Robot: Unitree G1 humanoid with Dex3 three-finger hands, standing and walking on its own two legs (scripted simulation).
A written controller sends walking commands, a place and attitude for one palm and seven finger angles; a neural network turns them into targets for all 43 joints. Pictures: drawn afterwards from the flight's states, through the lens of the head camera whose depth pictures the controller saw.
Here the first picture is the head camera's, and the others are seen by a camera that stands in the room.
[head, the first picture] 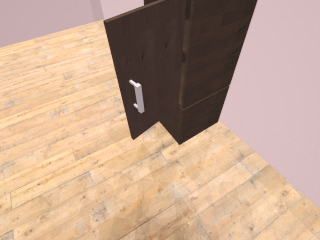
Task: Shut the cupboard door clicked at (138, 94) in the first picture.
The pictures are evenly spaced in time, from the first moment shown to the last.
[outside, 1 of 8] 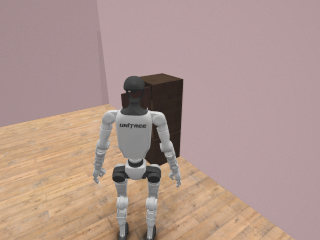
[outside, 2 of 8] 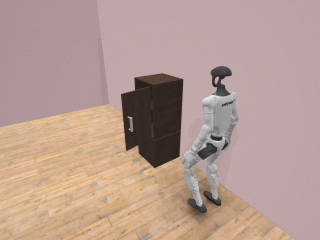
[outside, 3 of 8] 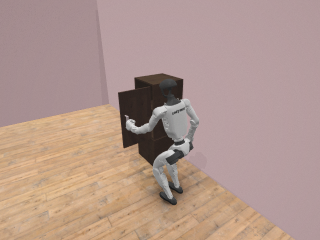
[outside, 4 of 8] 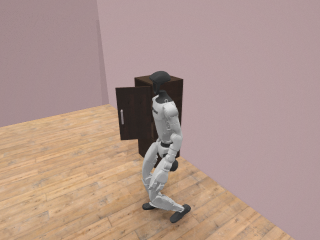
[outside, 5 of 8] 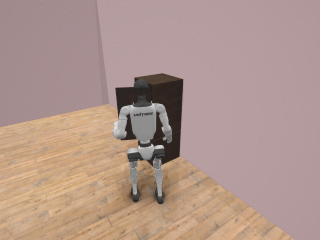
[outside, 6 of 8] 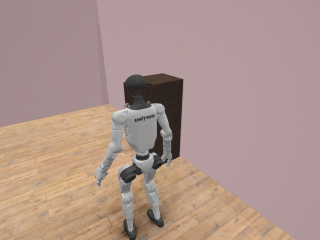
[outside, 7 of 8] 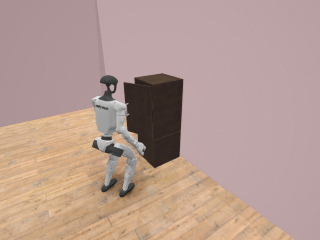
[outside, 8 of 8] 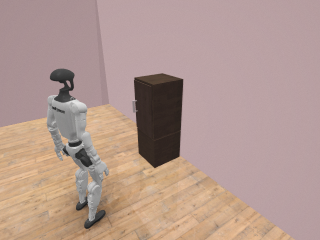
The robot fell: no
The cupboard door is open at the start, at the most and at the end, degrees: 100 100 0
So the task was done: yes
